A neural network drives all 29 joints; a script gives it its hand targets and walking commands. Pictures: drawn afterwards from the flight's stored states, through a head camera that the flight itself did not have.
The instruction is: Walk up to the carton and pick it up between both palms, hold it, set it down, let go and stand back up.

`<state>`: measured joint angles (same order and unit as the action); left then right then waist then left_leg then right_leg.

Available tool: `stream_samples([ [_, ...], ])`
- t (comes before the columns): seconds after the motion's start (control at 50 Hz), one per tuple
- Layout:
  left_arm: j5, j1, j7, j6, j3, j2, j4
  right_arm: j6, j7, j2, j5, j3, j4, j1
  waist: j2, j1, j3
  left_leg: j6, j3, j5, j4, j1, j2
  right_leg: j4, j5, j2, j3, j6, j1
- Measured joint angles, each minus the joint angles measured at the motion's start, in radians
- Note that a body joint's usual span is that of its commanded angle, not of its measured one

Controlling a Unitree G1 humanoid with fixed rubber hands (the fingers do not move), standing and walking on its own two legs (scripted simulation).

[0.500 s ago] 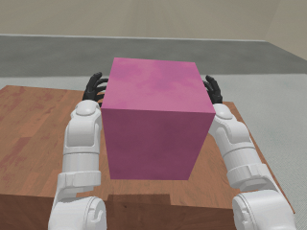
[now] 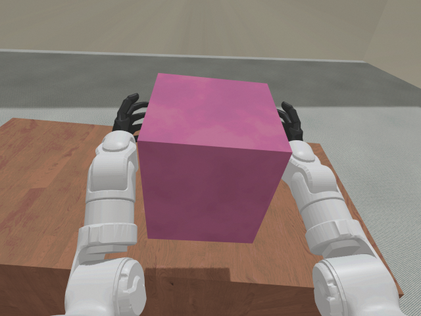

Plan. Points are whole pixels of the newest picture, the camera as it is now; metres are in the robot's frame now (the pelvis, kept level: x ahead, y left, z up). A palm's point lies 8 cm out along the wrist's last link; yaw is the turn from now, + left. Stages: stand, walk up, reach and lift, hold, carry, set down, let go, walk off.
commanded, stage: set down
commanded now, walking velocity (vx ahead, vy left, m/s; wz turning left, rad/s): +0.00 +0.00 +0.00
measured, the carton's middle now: (207, 161) +0.38 +0.01 +0.17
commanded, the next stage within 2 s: none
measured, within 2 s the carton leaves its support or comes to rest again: neither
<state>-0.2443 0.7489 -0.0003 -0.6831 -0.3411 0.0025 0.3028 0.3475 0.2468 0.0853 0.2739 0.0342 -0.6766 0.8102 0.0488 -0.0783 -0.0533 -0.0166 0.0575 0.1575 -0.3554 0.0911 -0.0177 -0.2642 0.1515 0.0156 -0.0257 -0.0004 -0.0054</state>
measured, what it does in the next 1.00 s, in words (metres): stands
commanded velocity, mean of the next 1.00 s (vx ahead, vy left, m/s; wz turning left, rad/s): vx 0.00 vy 0.00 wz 0.00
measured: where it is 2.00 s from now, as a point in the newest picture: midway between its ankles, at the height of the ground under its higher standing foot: outside the picture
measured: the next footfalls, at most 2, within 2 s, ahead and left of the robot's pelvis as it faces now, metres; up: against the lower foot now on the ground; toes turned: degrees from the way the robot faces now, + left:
none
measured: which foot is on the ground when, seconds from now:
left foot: down 0.00-1.00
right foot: down 0.00-1.00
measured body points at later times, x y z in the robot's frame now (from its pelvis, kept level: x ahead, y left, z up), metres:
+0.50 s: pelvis +0.01 -0.02 +0.00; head -0.01 +0.01 +0.45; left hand +0.39 +0.15 +0.16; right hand +0.41 -0.15 +0.16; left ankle +0.03 +0.13 -0.75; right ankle +0.00 -0.12 -0.75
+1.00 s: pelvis +0.01 -0.02 +0.00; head +0.01 +0.00 +0.45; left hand +0.41 +0.15 +0.14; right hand +0.43 -0.15 +0.14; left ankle +0.03 +0.13 -0.75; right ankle +0.00 -0.12 -0.75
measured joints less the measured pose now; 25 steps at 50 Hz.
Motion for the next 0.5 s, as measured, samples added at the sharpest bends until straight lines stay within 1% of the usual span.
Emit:
stream_samples([
  [0.08, -0.041, 0.054, 0.007, 0.091, -0.043, -0.022, 0.075, -0.092, -0.051, -0.029, -0.085, 0.095, -0.069, 0.029, 0.008, 0.013, 0.003, 0.0, -0.009, -0.002, 0.008, -0.004, 0.0, -0.003, 0.001, -0.001, 0.007, 0.0, -0.004],
  [0.14, -0.083, 0.065, 0.008, 0.149, -0.062, -0.045, 0.105, -0.172, -0.092, -0.042, -0.148, 0.151, -0.124, 0.037, 0.011, 0.025, 0.006, 0.0, -0.013, -0.005, 0.022, -0.017, 0.0, 0.005, 0.001, -0.002, 0.009, -0.001, 0.006],
  [0.18, -0.11, 0.056, 0.011, 0.172, -0.069, -0.058, 0.116, -0.212, -0.11, -0.046, -0.18, 0.169, -0.158, 0.031, 0.014, 0.031, 0.011, -0.002, -0.013, -0.006, 0.034, -0.032, 0.0, 0.013, 0.002, -0.003, 0.007, -0.002, 0.019],
  [0.24, -0.13, 0.018, 0.021, 0.191, -0.066, -0.073, 0.114, -0.253, -0.122, -0.053, -0.205, 0.169, -0.186, 0.0, 0.018, 0.041, 0.031, -0.005, -0.01, -0.006, 0.047, -0.055, -0.002, 0.023, 0.006, -0.002, 0.001, -0.006, 0.042],
  [0.3, -0.123, -0.048, 0.018, 0.199, -0.039, -0.08, 0.071, -0.287, -0.119, -0.058, -0.193, 0.134, -0.178, -0.052, 0.02, 0.046, 0.06, -0.011, -0.003, -0.002, 0.048, -0.067, -0.006, 0.028, 0.01, 0.002, -0.008, -0.011, 0.058],
  [0.4, -0.063, -0.149, -0.012, 0.218, 0.024, -0.075, -0.023, -0.33, -0.093, -0.043, -0.127, 0.036, -0.106, -0.124, 0.014, 0.047, 0.104, -0.022, 0.012, 0.005, 0.031, -0.052, -0.015, 0.022, 0.016, 0.012, -0.027, -0.021, 0.054],
  [0.44, -0.042, -0.167, -0.023, 0.229, 0.043, -0.068, -0.05, -0.338, -0.083, -0.031, -0.109, 0.007, -0.077, -0.13, 0.01, 0.046, 0.114, -0.025, 0.016, 0.005, 0.024, -0.038, -0.017, 0.013, 0.018, 0.014, -0.032, -0.024, 0.04],
  [0.5, -0.023, -0.162, -0.033, 0.242, 0.053, -0.057, -0.061, -0.339, -0.073, -0.019, -0.103, -0.01, -0.052, -0.119, 0.008, 0.043, 0.114, -0.028, 0.018, -0.001, 0.024, -0.019, -0.018, -0.002, 0.02, 0.015, -0.036, -0.027, 0.015],
])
